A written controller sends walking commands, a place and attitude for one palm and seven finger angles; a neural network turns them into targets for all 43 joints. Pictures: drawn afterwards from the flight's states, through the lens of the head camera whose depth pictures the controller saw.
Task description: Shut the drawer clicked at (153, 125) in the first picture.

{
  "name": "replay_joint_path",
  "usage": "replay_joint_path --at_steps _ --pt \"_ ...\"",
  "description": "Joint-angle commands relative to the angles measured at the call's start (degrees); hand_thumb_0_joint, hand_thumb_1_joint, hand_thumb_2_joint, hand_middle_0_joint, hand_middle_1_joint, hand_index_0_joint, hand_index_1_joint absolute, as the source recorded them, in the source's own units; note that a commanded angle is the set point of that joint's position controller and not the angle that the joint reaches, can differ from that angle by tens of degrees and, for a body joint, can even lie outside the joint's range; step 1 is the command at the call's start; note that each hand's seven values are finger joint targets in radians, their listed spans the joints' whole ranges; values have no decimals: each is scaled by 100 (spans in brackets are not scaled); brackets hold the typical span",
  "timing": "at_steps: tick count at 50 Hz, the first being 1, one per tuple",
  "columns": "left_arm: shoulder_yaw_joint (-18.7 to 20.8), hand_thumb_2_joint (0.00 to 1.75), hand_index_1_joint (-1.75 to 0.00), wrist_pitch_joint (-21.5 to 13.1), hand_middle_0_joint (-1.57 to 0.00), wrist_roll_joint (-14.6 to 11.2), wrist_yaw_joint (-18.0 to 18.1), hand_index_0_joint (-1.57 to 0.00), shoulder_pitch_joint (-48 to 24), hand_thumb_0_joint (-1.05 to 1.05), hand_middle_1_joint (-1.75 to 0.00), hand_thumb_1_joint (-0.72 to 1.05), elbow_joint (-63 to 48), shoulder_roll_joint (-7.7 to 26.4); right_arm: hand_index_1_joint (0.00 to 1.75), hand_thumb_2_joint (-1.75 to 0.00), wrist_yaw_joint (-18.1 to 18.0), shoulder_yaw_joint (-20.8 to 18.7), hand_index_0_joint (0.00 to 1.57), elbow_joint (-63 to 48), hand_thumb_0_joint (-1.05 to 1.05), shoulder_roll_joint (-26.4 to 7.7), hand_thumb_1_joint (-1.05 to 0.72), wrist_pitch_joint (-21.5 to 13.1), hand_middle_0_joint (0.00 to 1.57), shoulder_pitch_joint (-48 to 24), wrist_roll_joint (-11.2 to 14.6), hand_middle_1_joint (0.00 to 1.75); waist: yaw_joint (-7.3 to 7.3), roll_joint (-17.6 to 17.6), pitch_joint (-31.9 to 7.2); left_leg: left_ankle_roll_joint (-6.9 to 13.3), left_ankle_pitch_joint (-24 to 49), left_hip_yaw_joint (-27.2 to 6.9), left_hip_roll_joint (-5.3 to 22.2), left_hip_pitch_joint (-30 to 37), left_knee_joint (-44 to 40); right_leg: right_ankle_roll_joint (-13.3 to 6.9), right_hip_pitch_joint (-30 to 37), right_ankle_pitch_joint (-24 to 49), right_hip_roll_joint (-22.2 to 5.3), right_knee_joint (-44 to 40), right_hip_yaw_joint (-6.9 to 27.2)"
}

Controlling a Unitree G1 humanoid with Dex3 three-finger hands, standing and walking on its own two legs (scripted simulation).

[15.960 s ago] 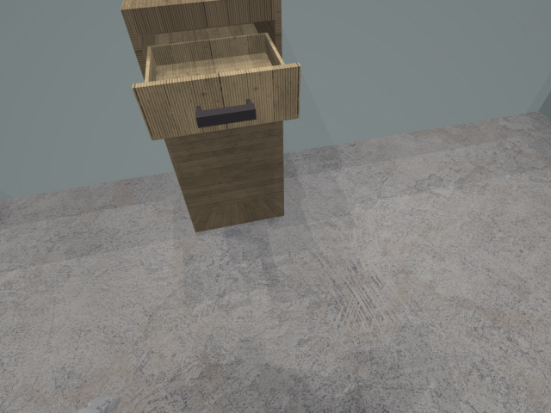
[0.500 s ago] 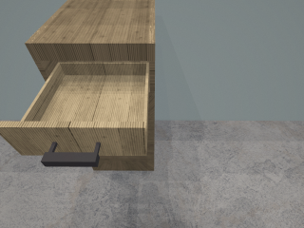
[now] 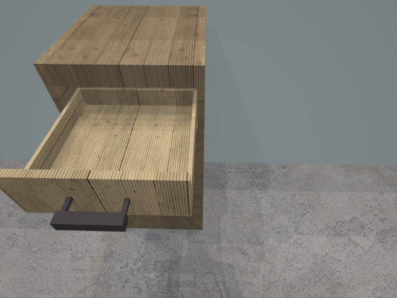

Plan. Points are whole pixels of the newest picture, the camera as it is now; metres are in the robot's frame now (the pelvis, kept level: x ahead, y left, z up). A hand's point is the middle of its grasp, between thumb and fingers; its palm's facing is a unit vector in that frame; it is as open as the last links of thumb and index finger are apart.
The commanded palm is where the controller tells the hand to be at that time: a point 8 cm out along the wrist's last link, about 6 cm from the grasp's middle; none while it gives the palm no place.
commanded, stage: look again from close up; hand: left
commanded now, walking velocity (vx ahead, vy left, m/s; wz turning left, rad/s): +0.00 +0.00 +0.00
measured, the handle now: (94, 211) +0.27 +0.23 +0.04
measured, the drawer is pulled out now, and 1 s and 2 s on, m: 0.30 0.30 0.30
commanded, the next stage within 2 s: raise the hand and make a fist in 0.58 s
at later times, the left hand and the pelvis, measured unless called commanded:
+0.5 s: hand out of the picture +0.02 +0.19 -0.18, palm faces +0.01 -0.98 -0.22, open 7.4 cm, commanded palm none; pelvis +0.00 +0.02 -0.01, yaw -1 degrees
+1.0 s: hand (114, 288) +0.15 +0.17 -0.03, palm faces +0.12 -0.99 +0.04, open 6.7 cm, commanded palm +0.09 +0.24 -0.03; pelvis -0.02 +0.01 -0.04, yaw +0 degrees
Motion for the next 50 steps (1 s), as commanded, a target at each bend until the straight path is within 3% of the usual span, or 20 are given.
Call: replay_joint_path --at_steps 1,2,3,4,5,6,8,12,16,33,34,35,36,37,38,39,41,43,46,50 --pt "112 90 -30 -77 -20 14 43 -20 470 0 -30 90 -125 555 30 -90 17 -31 20 -62 0 -357 -90 -100 20 437 13 30 -25 -216 262 115 1003 -602 648 -36 -318 62 -165 1557 -787 -372 705" --pt "113 90 -30 -69 -20 19 47 -20 466 0 -30 90 -128 531 30 -90 14 -28 20 -43 0 -326 -90 -88 20 457 21 30 -24 -294 369 118 897 -597 638 -91 -344 66 -191 1472 -763 -390 687" --pt "139 90 -30 -217 -20 115 299 -20 816 0 -30 90 41 776 30 -90 104 -102 20 -508 0 -597 -90 -147 20 -248 53 30 261 -722 699 -80 688 -264 620 -856 1172 516 -330 4300 -1189 -374 1171" --pt "163 90 -30 -233 -20 72 268 -20 622 0 -30 90 -239 955 30 -90 121 -101 20 -698 0 -287 -90 -23 20 170 50 30 -123 -744 349 -4 -720 -515 350 -907 1333 298 -185 3340 -1470 -507 1409" --pt "113 90 -30 -238 -20 71 201 -20 381 0 -30 90 -358 824 30 -90 133 -119 20 -622 0 -261 -90 -1 20 267 17 30 -197 -110 424 -5 -790 -484 350 -791 1379 -34 -484 2430 -1413 -585 1285" --pt "111 90 -30 -244 -20 68 182 -20 247 0 -30 90 -389 824 30 -90 161 -114 20 -539 0 -156 -90 0 20 453 16 30 -313 -105 262 -50 -535 -417 363 -652 1209 -248 -586 1519 -1257 -636 1178" --pt "138 90 -30 -221 -20 5 160 -20 177 0 -30 90 -496 830 30 -90 165 -108 20 -522 0 -265 -90 -14 20 730 -7 30 -311 -33 -183 22 -60 -488 335 -231 766 -256 -502 913 -1001 -267 1054" --pt "125 90 -30 -94 -20 20 127 -20 82 0 -30 90 -543 703 30 -90 130 -91 20 -554 0 -327 -90 -67 20 598 -11 30 -138 195 582 138 144 -722 530 -738 298 -111 -681 352 -689 -106 869" --pt "99 90 -30 -51 -20 0 116 -20 186 0 -30 90 -483 671 30 -90 97 -59 20 -526 0 -428 -90 -98 20 632 -6 30 -63 -118 632 181 417 -776 557 -762 190 -70 -503 560 -632 9 819" --pt "137 90 -30 45 -20 -7 107 -20 135 0 -30 90 -469 733 30 -90 48 -47 20 -263 0 -481 -90 -112 20 615 3 30 -15 -38 440 239 1074 -769 599 -325 52 27 -327 868 -640 164 708" --pt "168 90 -30 -109 -20 97 299 -20 497 0 -30 90 -278 927 30 -90 100 -101 20 -730 0 -698 -90 -126 20 -35 64 30 187 -751 675 65 1696 -589 667 -910 1255 227 -449 3494 -993 -56 964" --pt "919 90 -32 -1308 -22 -1046 285 -22 -3745 0 -32 90 -9406 2311 30 -90 -94 -371 20 -2753 0 -1748 -90 -1067 20 100 313 30 -552 649 -2543 110 2409 -670 95 731 478 81 -100 2815 -477 557 591" --pt "794 90 -34 -938 -24 -540 499 -24 -1108 0 -34 90 -7963 1817 30 -90 -266 -133 20 -2356 0 -1080 -90 -1623 20 -376 182 30 5 1664 -2454 -24 3620 -691 431 1484 284 2 -375 1248 -186 900 384" --pt "433 90 -37 -621 -26 -658 823 -26 -736 0 -37 90 -7550 1333 30 -90 -252 -263 20 -1968 0 -1153 -90 -1806 20 -366 205 30 -135 1703 -1980 -283 3433 -682 441 960 292 76 -753 349 -217 1022 86" --pt "-435 90 -39 26 -28 -634 783 -28 881 0 -39 90 -6279 -94 30 -90 -149 -221 20 -1901 0 -864 -90 -1820 20 -82 304 30 -247 1055 -1239 -195 3118 -763 493 604 252 186 -1240 50 -246 993 13" --pt "-485 90 -41 -56 -30 -860 665 -30 94 0 -41 90 -7439 -64 30 -90 -106 -281 20 -2322 0 -1101 -90 -1869 20 -214 299 30 -267 807 -532 -192 2893 -935 480 175 319 203 -1300 179 -296 967 -78" --pt "-141 90 -45 -511 -34 -740 492 -34 428 0 -45 90 -7515 289 30 -90 -82 -438 20 -2653 0 -1255 -90 -1995 20 -291 171 30 -350 -54 -331 -126 2089 -914 321 -333 820 192 -1650 262 -205 772 -199" --pt "-34 90 -50 -929 -38 -803 96 -38 1762 0 -50 90 -6679 20 30 -90 25 -514 20 -3026 0 -1243 -90 -1910 20 -401 130 30 -53 -1373 -291 -79 1536 -789 196 -1081 1219 190 -1785 561 -116 945 -283" --pt "308 90 -56 -2037 -44 -1209 -875 -44 2822 0 -56 90 -6263 -32 30 -90 214 -619 20 -3551 0 -1224 -90 -1727 20 -876 144 30 256 -2080 -194 -124 467 -515 16 -2371 1727 223 -2078 536 -109 1565 -246" --pt "1078 90 -65 -3485 -52 -1115 -1358 -52 1837 0 -65 90 -8280 1146 30 -90 410 -653 20 -4167 0 -1108 -90 -1690 20 -971 58 30 415 814 -1537 -97 727 -296 -43 -2208 2381 6 -2225 603 -160 2459 87"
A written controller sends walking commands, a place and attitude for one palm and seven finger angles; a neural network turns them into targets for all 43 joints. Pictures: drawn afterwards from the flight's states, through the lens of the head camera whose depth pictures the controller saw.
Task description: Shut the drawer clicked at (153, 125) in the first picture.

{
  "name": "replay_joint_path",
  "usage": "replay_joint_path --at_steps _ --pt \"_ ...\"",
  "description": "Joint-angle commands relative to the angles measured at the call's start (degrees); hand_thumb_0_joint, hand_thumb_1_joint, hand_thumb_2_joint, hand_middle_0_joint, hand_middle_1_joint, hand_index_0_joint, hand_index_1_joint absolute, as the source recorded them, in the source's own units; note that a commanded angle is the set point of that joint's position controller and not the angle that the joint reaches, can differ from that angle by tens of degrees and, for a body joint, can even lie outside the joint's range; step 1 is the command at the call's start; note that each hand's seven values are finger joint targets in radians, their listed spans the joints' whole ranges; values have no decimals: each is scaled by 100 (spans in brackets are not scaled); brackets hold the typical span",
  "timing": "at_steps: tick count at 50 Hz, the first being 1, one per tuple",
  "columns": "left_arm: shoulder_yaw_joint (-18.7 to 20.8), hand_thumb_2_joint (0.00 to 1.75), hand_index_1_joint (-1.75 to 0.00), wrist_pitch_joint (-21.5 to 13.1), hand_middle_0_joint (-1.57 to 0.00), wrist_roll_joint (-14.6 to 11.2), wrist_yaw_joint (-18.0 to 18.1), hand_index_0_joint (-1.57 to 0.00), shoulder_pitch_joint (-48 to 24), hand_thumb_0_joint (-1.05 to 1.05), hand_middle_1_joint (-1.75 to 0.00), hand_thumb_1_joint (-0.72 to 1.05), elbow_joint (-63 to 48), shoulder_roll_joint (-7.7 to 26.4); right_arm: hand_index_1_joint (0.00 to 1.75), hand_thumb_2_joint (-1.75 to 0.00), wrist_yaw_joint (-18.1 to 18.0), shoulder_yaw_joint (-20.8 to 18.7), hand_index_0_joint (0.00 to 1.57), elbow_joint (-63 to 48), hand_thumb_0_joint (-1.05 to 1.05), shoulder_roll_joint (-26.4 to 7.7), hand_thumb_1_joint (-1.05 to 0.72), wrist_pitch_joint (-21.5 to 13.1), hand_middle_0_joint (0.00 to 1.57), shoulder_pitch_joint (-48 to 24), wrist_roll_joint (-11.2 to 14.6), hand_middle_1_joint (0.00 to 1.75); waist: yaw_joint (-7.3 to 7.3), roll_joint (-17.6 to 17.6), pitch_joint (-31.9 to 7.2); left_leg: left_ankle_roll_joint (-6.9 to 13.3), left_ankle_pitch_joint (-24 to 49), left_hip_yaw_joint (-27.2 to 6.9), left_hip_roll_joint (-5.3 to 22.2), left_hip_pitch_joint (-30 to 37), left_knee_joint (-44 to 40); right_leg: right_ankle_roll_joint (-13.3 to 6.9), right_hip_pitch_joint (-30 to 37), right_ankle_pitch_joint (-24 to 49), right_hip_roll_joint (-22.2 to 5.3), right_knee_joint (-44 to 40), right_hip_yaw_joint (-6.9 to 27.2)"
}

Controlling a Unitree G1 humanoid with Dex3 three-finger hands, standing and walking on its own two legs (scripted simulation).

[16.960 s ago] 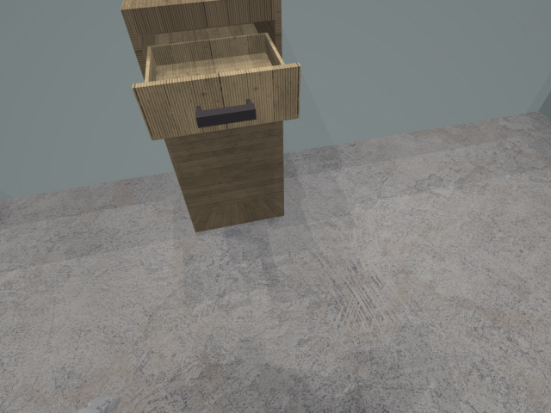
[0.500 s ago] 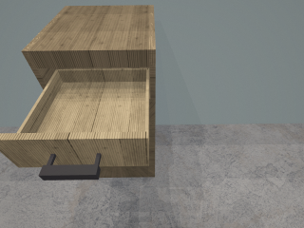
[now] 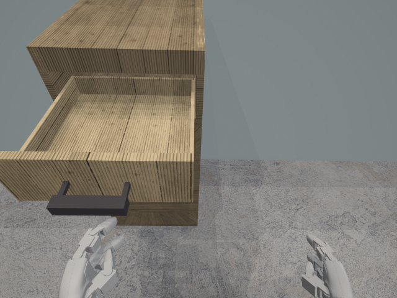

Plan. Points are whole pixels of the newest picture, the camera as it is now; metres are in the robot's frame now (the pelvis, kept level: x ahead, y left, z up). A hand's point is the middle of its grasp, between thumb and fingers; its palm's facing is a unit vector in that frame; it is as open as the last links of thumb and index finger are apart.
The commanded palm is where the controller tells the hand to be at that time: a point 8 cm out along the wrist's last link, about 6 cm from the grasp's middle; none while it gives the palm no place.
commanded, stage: raise the hand and make a fist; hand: left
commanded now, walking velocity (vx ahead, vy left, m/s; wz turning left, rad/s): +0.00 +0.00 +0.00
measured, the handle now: (93, 195) +0.29 +0.22 +0.08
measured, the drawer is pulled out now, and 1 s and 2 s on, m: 0.30 0.30 0.30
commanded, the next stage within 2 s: bring the fist close to the handle in 1.58 s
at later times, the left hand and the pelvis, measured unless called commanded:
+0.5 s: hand (100, 264) +0.17 +0.17 +0.07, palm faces +0.12 -0.99 -0.08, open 3.9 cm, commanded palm +0.11 +0.23 +0.08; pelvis -0.01 -0.03 -0.01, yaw +1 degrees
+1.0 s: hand (66, 272) +0.14 +0.18 +0.14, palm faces +0.08 -0.99 -0.09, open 3.2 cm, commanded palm +0.08 +0.23 +0.15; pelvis +0.01 +0.01 +0.01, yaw +3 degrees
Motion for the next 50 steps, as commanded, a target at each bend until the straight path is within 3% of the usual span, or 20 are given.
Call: replay_joint_path --at_steps 1,2,3,7,10,12,14,16,17,20,22,25,28,30,32,34,37,41,46,50 --pt "687 90 -67 -1830 -54 91 -467 -54 481 0 -67 90 -2664 1275 30 -90 163 -161 20 -1273 0 -452 -90 -258 20 -386 -97 30 501 1409 -947 -146 1645 -241 70 65 268 -105 -318 1358 30 290 36" --pt "909 90 -69 -1935 -56 123 -260 -56 134 0 -69 90 -3023 1587 30 -90 145 -145 20 -1249 0 -498 -90 -210 20 -269 -120 30 430 1730 -906 -142 1411 -306 103 -16 370 -104 -605 1066 46 342 76" --pt "758 90 -71 -1935 -58 60 -147 -58 249 0 -71 90 -3155 1262 30 -90 115 -97 20 -1364 0 -430 -90 -160 20 -320 -115 30 328 1691 -796 -107 1101 -377 129 -2 366 -116 -772 718 77 295 32" --pt "261 90 -80 -1772 -66 -227 -228 -66 -611 0 -80 90 -3015 744 30 -90 -28 65 20 -1494 0 -521 -90 -153 20 -283 44 30 -310 560 40 41 -373 -646 96 -714 637 11 -1384 -605 52 -188 279" --pt "-142 90 -86 -1181 -72 -375 -748 -72 -711 0 -86 90 -2632 801 30 -90 -216 140 20 -1601 0 -684 -90 -195 20 -273 163 30 -383 -61 218 84 -932 -590 51 -1051 683 118 -1163 -1756 -54 -822 745" --pt "-33 90 -91 -610 -76 -335 -1003 -76 -670 0 -91 90 -2318 1128 30 -90 -327 173 20 -1610 0 -710 -90 -198 20 -202 250 30 -326 -140 80 107 -800 -523 39 -990 704 178 -840 -1958 -141 -1142 1017" --pt "390 90 -95 -79 -80 -333 -1086 -80 -624 0 -95 90 -2414 1534 30 -90 -409 182 20 -1678 0 -665 -90 -156 20 -169 289 30 -71 -72 -330 111 -557 -519 46 -841 557 204 -359 -1813 -237 -1218 1113" --pt "765 90 -99 357 -84 -409 -925 -84 -380 0 -99 90 -2544 1611 30 -90 -462 226 20 -1731 0 -524 -90 -90 20 -271 278 30 157 -81 -422 87 -305 -528 51 -726 361 212 18 -1517 -273 -1219 1016" --pt "1189 90 -101 495 -86 -479 -745 -86 -215 0 -101 90 -2469 1802 30 -90 -482 222 20 -1652 0 -467 -90 -38 20 -402 273 30 297 -86 -467 52 -172 -537 45 -706 331 216 234 -1348 -279 -1208 1017" --pt "1408 90 -108 541 -92 -730 -266 -92 179 0 -108 90 -2766 1396 30 -90 -459 252 20 -1555 0 -265 -90 33 20 -513 277 30 422 -181 -213 -24 237 -522 68 -582 156 275 533 -376 -317 -1163 873" --pt "1694 90 -112 366 -96 -682 -44 -96 519 0 -112 90 -2795 1534 30 -90 -431 191 20 -1393 0 -239 -90 7 20 -534 261 30 497 -326 -173 -40 489 -520 85 -533 104 326 714 276 -321 -1096 842" --pt "1449 90 -119 84 -102 -505 -194 -102 866 0 -119 90 -3056 1471 30 -90 -337 147 20 -1351 0 -291 -90 -124 20 -371 237 30 396 80 -194 -11 849 -457 66 -354 8 375 712 1175 -310 -929 728" --pt "1092 90 -125 -134 -108 -536 -648 -108 901 0 -125 90 -3174 1342 30 -90 -328 110 20 -1297 0 -398 -90 -385 20 -278 283 30 208 -60 -166 32 975 -487 61 -132 73 547 637 1588 -366 -1092 871" --pt "884 90 -130 -209 -112 -677 -947 -112 1050 0 -130 90 -3390 1213 30 -90 -331 109 20 -1329 0 -444 -90 -617 20 -198 315 30 178 -15 -385 56 1122 -520 54 152 24 514 678 1857 -332 -1091 754" --pt "875 90 -134 -190 -116 -792 -1052 -116 961 0 -134 90 -3487 1189 30 -90 -366 114 20 -1257 0 -475 -90 -783 20 -207 319 30 168 -89 -286 65 1200 -570 68 326 -59 431 634 1846 -254 -1127 598" --pt "1223 90 -138 -160 -120 -826 -987 -120 972 0 -138 90 -3533 1449 30 -90 -403 67 20 -1211 0 -504 -90 -856 20 -159 343 30 247 -224 -281 46 1169 -591 68 389 -207 349 654 1637 -174 -1133 479" --pt "1321 90 -145 -87 -126 -649 -698 -126 1008 0 -145 90 -3887 1520 30 -90 -384 93 20 -1180 0 -467 -90 -886 20 -257 302 30 369 208 -214 55 1388 -564 86 685 -432 162 669 1558 -33 -985 115" --pt "860 90 -153 176 -134 -557 -583 -134 1192 0 -153 90 -4427 1137 30 -90 -265 200 20 -1348 0 -396 -90 -899 20 -336 306 30 380 624 -194 4 1686 -602 135 1027 -627 104 658 1725 38 -867 -209" --pt "671 90 -160 796 -140 -487 -682 -140 1066 0 -160 90 -4648 1165 30 -90 -266 325 20 -1455 0 -403 -90 -852 20 -490 357 30 358 267 140 -21 1435 -699 201 1087 -867 108 705 1555 104 -1067 -257" --pt "769 90 -160 1228 -140 -435 -658 -140 896 0 -160 90 -4956 1287 30 -90 -290 443 20 -1494 0 -368 -90 -788 20 -597 384 30 408 381 288 -61 1267 -751 222 1192 -1103 82 843 1375 120 -1204 -294"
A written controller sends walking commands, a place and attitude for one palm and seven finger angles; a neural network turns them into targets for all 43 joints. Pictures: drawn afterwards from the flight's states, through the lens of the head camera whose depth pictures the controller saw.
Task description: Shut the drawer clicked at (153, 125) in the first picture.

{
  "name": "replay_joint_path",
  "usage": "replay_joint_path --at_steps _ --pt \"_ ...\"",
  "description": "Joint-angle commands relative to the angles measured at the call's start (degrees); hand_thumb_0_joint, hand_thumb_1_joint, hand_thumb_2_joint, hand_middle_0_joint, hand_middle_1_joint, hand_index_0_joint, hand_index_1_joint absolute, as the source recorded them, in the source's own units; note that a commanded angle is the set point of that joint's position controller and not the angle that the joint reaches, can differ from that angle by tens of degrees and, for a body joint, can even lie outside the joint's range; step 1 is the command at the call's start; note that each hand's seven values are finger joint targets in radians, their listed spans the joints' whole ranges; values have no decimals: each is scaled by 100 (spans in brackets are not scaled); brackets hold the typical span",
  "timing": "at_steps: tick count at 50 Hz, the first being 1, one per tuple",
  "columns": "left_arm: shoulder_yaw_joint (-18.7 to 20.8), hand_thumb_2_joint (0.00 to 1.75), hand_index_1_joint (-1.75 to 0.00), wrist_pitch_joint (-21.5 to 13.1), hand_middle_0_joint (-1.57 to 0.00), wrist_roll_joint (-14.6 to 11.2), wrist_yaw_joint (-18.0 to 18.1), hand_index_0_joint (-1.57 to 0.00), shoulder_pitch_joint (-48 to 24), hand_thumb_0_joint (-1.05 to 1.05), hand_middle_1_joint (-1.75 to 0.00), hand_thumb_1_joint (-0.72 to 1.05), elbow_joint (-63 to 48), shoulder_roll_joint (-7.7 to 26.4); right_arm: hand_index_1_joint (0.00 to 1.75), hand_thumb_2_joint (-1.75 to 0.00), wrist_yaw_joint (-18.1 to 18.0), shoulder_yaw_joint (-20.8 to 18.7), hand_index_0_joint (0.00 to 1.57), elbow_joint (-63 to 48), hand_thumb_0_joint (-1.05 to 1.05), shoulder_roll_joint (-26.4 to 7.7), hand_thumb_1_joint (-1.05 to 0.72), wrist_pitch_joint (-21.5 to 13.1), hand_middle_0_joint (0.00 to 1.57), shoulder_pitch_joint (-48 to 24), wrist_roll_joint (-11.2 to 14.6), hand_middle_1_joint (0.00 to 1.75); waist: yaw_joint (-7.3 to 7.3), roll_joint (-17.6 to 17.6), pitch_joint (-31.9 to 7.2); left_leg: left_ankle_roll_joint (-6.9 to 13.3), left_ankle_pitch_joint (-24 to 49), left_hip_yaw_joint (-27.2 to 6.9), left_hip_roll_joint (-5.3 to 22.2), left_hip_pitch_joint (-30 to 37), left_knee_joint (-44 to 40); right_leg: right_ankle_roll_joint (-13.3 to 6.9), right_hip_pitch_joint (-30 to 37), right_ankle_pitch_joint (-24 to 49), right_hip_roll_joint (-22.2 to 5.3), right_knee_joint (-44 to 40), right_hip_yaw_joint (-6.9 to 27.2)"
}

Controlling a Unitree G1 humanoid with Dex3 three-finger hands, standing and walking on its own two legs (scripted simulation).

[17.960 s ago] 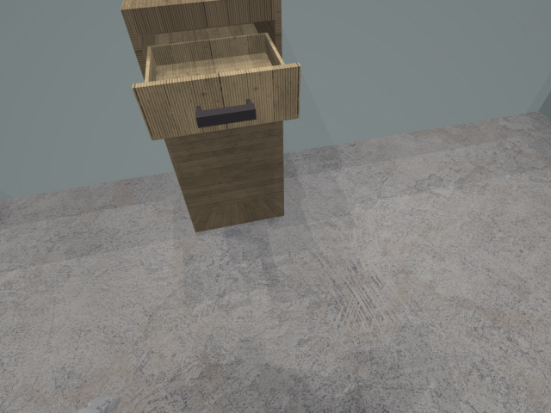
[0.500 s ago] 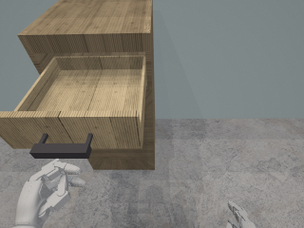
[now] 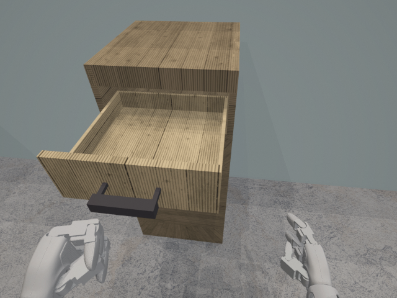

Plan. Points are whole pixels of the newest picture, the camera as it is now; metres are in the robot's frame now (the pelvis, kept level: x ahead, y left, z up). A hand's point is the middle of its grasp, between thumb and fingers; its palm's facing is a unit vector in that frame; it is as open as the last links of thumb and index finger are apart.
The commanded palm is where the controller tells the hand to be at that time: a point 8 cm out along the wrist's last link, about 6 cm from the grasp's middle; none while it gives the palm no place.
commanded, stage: raise the hand and make a fist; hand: left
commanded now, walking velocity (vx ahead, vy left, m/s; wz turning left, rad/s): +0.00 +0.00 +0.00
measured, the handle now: (127, 197) +0.29 +0.20 +0.07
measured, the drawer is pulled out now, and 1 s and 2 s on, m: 0.30 0.30 0.30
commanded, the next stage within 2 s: bring the fist close to the handle in 0.58 s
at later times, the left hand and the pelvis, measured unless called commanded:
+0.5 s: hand (95, 260) +0.13 +0.16 +0.16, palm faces +0.05 -0.99 -0.15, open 3.3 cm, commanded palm +0.07 +0.22 +0.17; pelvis -0.01 -0.02 +0.01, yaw +0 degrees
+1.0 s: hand (105, 251) +0.15 +0.17 +0.13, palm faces +0.07 -0.99 -0.10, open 3.3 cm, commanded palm +0.11 +0.22 +0.13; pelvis +0.00 -0.03 +0.01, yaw +0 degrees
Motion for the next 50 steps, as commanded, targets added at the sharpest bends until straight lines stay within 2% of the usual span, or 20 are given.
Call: replay_joint_path --at_steps 1,2,6,9,11,12,13,15,17,20,22,25,29,34,36,40,42,45,46,50 --pt "461 90 -160 123 -140 -13 47 -140 -167 0 -160 90 -1626 681 30 -90 -43 -209 20 -920 0 -644 -90 -305 20 -564 69 30 -108 -106 179 -148 1432 -435 245 535 -1069 11 -157 1347 78 -671 -28" --pt "522 90 -160 185 -140 -8 84 -140 -135 0 -160 90 -1766 727 30 -90 -30 -192 20 -923 0 -637 -90 -319 20 -660 70 30 -56 71 150 -161 1464 -455 232 591 -1088 -8 -111 1347 88 -691 -29" --pt "418 90 -160 302 -140 -58 146 -140 -146 0 -160 90 -2260 618 30 -90 23 -109 20 -955 0 -604 -90 -382 20 -632 76 30 -54 151 111 -244 1474 -475 256 737 -1219 -6 -39 1251 94 -730 -94" --pt "629 90 -160 456 -140 -112 191 -140 -202 0 -160 90 -2128 746 30 -90 3 -91 20 -883 0 -614 -90 -430 20 -669 110 30 -39 -11 288 -240 1140 -492 268 648 -1324 -9 -34 1019 117 -864 -78" --pt "601 90 -160 598 -140 -135 183 -140 -247 0 -160 90 -1788 666 30 -90 -40 -95 20 -842 0 -646 -90 -398 20 -662 130 30 -70 -229 480 -214 857 -481 255 541 -1385 11 -92 828 120 -959 -39" --pt "552 90 -160 675 -140 -132 166 -140 -238 0 -160 90 -1666 574 30 -90 -44 -98 20 -837 0 -646 -90 -404 20 -753 146 30 -63 -161 586 -190 738 -461 237 511 -1396 6 -88 762 120 -1023 -1" --pt "500 90 -160 723 -140 -156 149 -140 -259 0 -160 90 -1615 548 30 -90 -59 -97 20 -853 0 -654 -90 -398 20 -697 164 30 -87 -366 614 -178 676 -453 236 473 -1416 24 -116 697 111 -1044 -5" --pt "628 90 -160 808 -140 -191 130 -140 -333 0 -160 90 -1570 651 30 -90 -90 -112 20 -857 0 -675 -90 -393 20 -717 163 30 -56 -315 544 -140 589 -408 198 475 -1412 35 -69 600 87 -1121 78" --pt "887 90 -160 790 -140 -163 160 -140 -294 0 -160 90 -1737 900 30 -90 -94 -134 20 -854 0 -670 -90 -425 20 -761 161 30 10 -207 357 -127 748 -373 170 556 -1361 18 72 682 85 -1156 127" --pt "915 90 -160 598 -140 -188 209 -140 -314 0 -160 90 -1969 903 30 -90 -91 -139 20 -860 0 -650 -90 -520 20 -653 133 30 6 21 163 -106 841 -304 138 645 -1285 27 89 681 39 -1185 161" --pt "1171 90 -160 456 -140 -240 261 -140 -514 0 -160 90 -1859 1091 30 -90 -112 -151 20 -755 0 -666 -90 -588 20 -619 132 30 -12 110 307 -117 749 -300 137 593 -1237 16 41 531 46 -1291 204" --pt "1279 90 -160 297 -140 -385 208 -140 -540 0 -160 90 -1402 1071 30 -90 -177 -182 20 -641 0 -704 -90 -699 20 -565 144 30 -48 -157 526 -98 625 -267 137 528 -1112 54 -89 195 -8 -1527 417" --pt "1315 90 -160 319 -140 -490 3 -140 -860 0 -160 90 -905 1107 30 -90 -264 -205 20 -540 0 -764 -90 -815 20 -570 178 30 -96 -239 831 -82 513 -246 133 521 -1045 86 -190 -210 -112 -1885 734" --pt "1447 90 -160 384 -140 -526 -226 -140 -805 0 -160 90 -999 1272 30 -90 -281 -218 20 -552 0 -813 -90 -948 20 -568 165 30 -40 -230 368 -50 1048 -222 116 715 -994 153 158 596 -178 -1796 830" --pt "1444 90 -160 367 -140 -562 -278 -140 -757 0 -160 90 -738 1181 30 -90 -276 -218 20 -489 0 -822 -90 -961 20 -526 143 30 -54 -474 329 -55 1195 -233 107 654 -949 223 191 1074 -195 -1693 836" --pt "1604 90 -160 198 -140 -628 -318 -140 -741 0 -160 90 -257 1123 30 -90 -270 -257 20 -352 0 -817 -90 -916 20 -496 108 30 -54 -545 378 -85 1284 -230 84 565 -894 291 172 1488 -212 -1631 872" --pt "1501 90 -160 65 -140 -574 -306 -140 -794 0 -160 90 -357 1058 30 -90 -234 -272 20 -333 0 -816 -90 -916 20 -530 89 30 -49 -270 324 -78 1402 -196 59 633 -896 246 204 1684 -185 -1531 774" --pt "1440 90 -160 -76 -140 -483 -324 -140 -793 0 -160 90 -300 1064 30 -90 -202 -305 20 -357 0 -810 -90 -885 20 -418 60 30 -80 -283 84 -61 1573 -176 45 624 -896 241 271 2071 -164 -1333 682" --pt "1244 90 -160 -144 -140 -443 -354 -140 -896 0 -160 90 -366 967 30 -90 -184 -296 20 -374 0 -823 -90 -899 20 -403 48 30 -121 -124 70 -49 1597 -169 32 656 -875 236 228 2114 -171 -1295 679" --pt "981 90 -160 -364 -140 -362 -342 -140 -929 0 -160 90 -312 779 30 -90 -138 -338 20 -349 0 -833 -90 -901 20 -331 -8 30 -180 -349 19 -20 1653 -193 27 625 -851 175 131 2112 -103 -1142 496"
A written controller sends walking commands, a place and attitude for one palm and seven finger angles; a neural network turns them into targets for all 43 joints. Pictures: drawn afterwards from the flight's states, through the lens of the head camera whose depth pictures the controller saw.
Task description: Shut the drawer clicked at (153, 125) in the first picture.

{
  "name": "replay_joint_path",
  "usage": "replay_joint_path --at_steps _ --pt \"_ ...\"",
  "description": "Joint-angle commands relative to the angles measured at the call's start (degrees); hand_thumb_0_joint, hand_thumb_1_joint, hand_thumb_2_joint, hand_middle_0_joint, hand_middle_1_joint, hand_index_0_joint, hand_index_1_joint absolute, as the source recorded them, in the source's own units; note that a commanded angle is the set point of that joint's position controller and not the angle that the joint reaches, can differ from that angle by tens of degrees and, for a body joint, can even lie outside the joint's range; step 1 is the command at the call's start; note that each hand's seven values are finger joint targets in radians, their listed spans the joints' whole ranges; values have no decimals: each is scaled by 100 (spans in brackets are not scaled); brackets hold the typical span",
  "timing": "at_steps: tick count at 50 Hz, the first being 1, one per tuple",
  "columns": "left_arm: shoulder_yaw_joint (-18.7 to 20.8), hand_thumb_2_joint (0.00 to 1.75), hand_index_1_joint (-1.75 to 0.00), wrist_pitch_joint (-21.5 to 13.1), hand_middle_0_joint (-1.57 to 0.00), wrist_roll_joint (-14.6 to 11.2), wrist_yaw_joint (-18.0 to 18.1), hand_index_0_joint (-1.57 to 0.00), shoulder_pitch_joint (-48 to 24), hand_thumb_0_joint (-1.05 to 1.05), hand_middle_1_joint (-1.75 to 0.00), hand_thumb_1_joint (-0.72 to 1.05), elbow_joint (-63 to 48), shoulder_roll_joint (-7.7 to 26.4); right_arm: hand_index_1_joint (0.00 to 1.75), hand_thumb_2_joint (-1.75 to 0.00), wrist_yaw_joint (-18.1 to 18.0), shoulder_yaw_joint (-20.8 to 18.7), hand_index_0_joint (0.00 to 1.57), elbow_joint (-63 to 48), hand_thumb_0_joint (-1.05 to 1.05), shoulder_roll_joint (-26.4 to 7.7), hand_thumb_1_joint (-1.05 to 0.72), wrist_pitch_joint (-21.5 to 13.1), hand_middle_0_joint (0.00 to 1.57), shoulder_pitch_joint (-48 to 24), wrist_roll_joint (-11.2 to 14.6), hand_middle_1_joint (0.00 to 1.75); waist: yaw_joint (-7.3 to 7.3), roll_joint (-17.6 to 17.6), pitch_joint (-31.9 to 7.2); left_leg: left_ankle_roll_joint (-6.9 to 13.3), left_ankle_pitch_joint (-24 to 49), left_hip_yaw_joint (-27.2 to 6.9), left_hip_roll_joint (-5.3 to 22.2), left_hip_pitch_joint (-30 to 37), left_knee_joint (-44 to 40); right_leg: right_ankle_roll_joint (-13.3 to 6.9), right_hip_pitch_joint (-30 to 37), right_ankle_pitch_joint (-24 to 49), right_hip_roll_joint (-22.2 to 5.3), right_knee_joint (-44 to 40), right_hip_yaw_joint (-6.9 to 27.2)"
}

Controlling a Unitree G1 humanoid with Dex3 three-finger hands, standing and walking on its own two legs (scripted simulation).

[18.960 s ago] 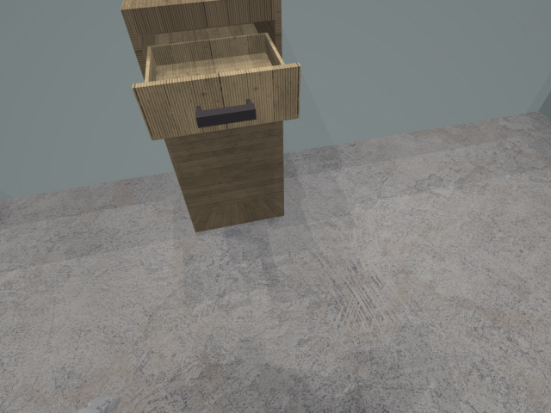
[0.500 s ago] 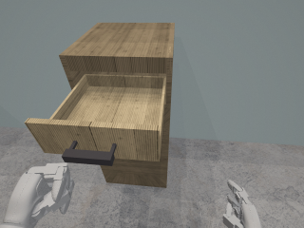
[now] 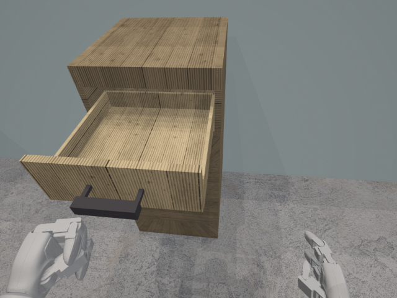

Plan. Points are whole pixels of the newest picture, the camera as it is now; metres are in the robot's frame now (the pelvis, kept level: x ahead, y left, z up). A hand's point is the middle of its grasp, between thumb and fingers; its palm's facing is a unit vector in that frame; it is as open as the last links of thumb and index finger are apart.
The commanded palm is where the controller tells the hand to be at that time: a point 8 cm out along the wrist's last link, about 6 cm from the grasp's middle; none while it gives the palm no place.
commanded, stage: bring the fist close to the handle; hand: left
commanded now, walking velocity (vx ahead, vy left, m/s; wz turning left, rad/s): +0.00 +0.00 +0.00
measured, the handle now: (110, 199) +0.29 +0.23 +0.06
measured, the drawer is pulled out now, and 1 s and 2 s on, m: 0.30 0.30 0.25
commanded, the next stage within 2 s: push the drawer shut in 1.08 s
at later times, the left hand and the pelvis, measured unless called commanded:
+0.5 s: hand (98, 250) +0.18 +0.20 +0.07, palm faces +0.03 -1.00 -0.05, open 3.3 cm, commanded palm +0.15 +0.26 +0.07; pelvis -0.01 +0.02 -0.01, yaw +0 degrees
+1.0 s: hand (111, 244) +0.20 +0.19 +0.05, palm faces +0.02 -1.00 -0.05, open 3.3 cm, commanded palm +0.17 +0.25 +0.06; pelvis -0.01 +0.03 -0.02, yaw -1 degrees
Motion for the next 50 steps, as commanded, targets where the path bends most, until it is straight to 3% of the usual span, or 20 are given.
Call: replay_joint_path --at_steps 1,4,7,13,16,19,21,24,26,29,32,34,36,39,42,45,47,49,50 --pt "337 90 -160 -601 -140 -14 -4 -140 -314 0 -160 90 -1143 721 30 -90 42 -226 20 -941 0 -470 -90 -389 20 -654 -20 30 -91 -416 -250 223 1318 -92 -145 180 -242 426 -261 1831 -324 -598 610" --pt "317 90 -160 -658 -140 58 68 -140 -326 0 -160 90 -930 662 30 -90 50 -247 20 -910 0 -447 -90 -275 20 -660 -45 30 -92 -419 -159 216 1272 -76 -150 94 -258 386 -344 1648 -303 -566 556" --pt "505 90 -160 -688 -140 88 143 -140 -259 0 -160 90 -745 748 30 -90 42 -278 20 -881 0 -435 -90 -153 20 -715 -63 30 -32 -458 -311 214 1351 -63 -159 25 -230 373 -250 1729 -310 -513 548" --pt "6 90 -160 -867 -140 99 99 -140 -410 0 -160 90 -713 388 30 -90 84 -272 20 -949 0 -444 -90 -49 20 -630 -104 30 -171 -327 -276 211 1293 -70 -146 -60 -183 342 -512 1564 -259 -320 386" --pt "69 90 -160 -978 -140 130 124 -140 -606 0 -160 90 -555 510 30 -90 82 -289 20 -937 0 -483 -90 2 20 -579 -114 30 -231 -476 -282 209 1150 -116 -140 -214 -119 338 -642 1327 -250 -255 391" --pt "83 90 -160 -1081 -140 180 202 -140 -791 0 -160 90 -366 525 30 -90 78 -302 20 -926 0 -494 -90 85 20 -551 -126 30 -264 -362 -195 200 874 -138 -139 -351 -90 313 -827 873 -247 -235 407" --pt "3 90 -160 -1157 -140 194 233 -140 -1008 0 -160 90 -425 491 30 -90 88 -296 20 -947 0 -517 -90 116 20 -521 -134 30 -302 -198 -344 193 867 -163 -140 -332 -48 302 -877 849 -250 -119 359" --pt "-88 90 -160 -1190 -140 227 314 -140 -1050 0 -160 90 -295 408 30 -90 97 -309 20 -997 0 -525 -90 189 20 -487 -156 30 -308 -311 -519 189 816 -171 -133 -416 15 308 -933 780 -246 -18 337" --pt "-160 90 -160 -1226 -140 243 329 -140 -1146 0 -160 90 -198 376 30 -90 110 -297 20 -1008 0 -532 -90 223 20 -476 -158 30 -328 -187 -527 169 813 -182 -132 -482 57 291 -994 780 -248 75 320" --pt "-325 90 -160 -1231 -140 286 381 -140 -1235 0 -160 90 -1 255 30 -90 121 -300 20 -1060 0 -555 -90 311 20 -436 -175 30 -371 -383 -531 172 717 -210 -123 -618 108 294 -1119 675 -235 158 305" --pt "-128 90 -160 -1264 -140 345 482 -140 -1286 0 -160 90 197 462 30 -90 120 -324 20 -1052 0 -585 -90 406 20 -428 -197 30 -327 -389 -620 161 725 -208 -113 -768 187 281 -1130 666 -235 255 327" --pt "-171 90 -160 -1308 -140 353 502 -140 -1323 0 -160 90 242 414 30 -90 131 -335 20 -1121 0 -573 -90 466 20 -372 -197 30 -333 -386 -704 148 749 -183 -106 -818 252 284 -1199 697 -232 353 317" --pt "-240 90 -160 -1416 -140 349 546 -140 -1423 0 -160 90 -149 418 30 -90 157 -313 20 -1206 0 -549 -90 465 20 -386 -191 30 -309 -32 -915 129 897 -197 -93 -663 253 256 -1159 811 -238 444 292" --pt "-250 90 -160 -1466 -140 389 683 -140 -1093 0 -160 90 -351 401 30 -90 200 -328 20 -1260 0 -510 -90 508 20 -337 -204 30 -263 -125 -1112 123 1168 -202 -57 -611 277 248 -1042 1035 -226 524 262" --pt "-231 90 -160 -1408 -140 416 738 -140 -1022 0 -160 90 -146 390 30 -90 205 -337 20 -1191 0 -519 -90 598 20 -347 -202 30 -315 -271 -922 125 1146 -198 -40 -736 313 260 -1086 1055 -209 507 266" --pt "-516 90 -160 -1263 -140 407 691 -140 -968 0 -160 90 -64 168 30 -90 218 -315 20 -1294 0 -544 -90 685 20 -339 -173 30 -403 -265 -612 118 879 -220 -38 -849 294 277 -1319 835 -203 489 229" --pt "-382 90 -160 -1200 -140 437 717 -140 -1062 0 -160 90 19 328 30 -90 178 -321 20 -1276 0 -574 -90 751 20 -360 -176 30 -421 -510 -456 143 689 -246 -26 -962 276 280 -1348 646 -191 420 252" --pt "-354 90 -160 -1197 -140 413 692 -140 -1146 0 -160 90 -45 360 30 -90 162 -326 20 -1343 0 -573 -90 786 20 -300 -172 30 -419 -513 -573 148 598 -216 -45 -948 298 295 -1345 569 -201 408 294" --pt "-343 90 -160 -1244 -140 409 686 -140 -1188 0 -160 90 -242 404 30 -90 154 -323 20 -1370 0 -579 -90 780 20 -289 -172 30 -405 -345 -798 155 721 -197 -56 -847 333 287 -1264 688 -214 447 321"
